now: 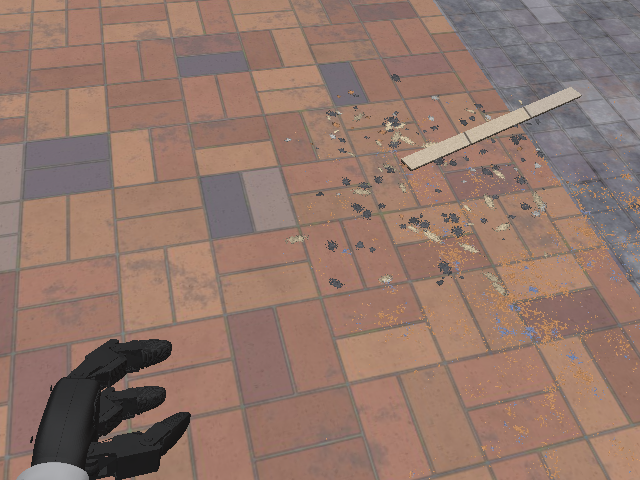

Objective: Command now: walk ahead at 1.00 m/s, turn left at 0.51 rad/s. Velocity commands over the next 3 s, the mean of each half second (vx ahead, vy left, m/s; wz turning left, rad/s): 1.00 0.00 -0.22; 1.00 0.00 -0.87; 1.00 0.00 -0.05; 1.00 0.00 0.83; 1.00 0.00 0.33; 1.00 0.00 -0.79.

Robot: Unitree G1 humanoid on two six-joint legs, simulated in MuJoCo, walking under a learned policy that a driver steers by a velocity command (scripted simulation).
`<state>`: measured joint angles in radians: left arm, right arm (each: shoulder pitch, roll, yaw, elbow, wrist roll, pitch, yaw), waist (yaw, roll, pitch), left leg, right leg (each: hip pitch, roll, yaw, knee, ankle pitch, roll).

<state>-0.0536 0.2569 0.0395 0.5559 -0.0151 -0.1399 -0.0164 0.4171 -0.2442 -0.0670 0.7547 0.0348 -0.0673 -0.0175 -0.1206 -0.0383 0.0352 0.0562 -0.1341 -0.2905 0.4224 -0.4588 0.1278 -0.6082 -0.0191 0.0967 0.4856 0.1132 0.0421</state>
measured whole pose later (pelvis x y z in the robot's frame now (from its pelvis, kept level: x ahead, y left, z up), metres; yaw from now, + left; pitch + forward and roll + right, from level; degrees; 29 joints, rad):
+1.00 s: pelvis +0.83 -0.19 -0.03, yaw -38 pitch -1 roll +1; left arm 0.22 0.33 0.06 0.64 -0.02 -0.04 -0.05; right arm 0.26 -0.28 -0.03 0.75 0.03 -0.13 0.01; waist -0.01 -0.01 0.09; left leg -0.18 0.04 -0.05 1.35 -0.40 0.01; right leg -0.51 0.10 -0.07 0.77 -0.25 -0.16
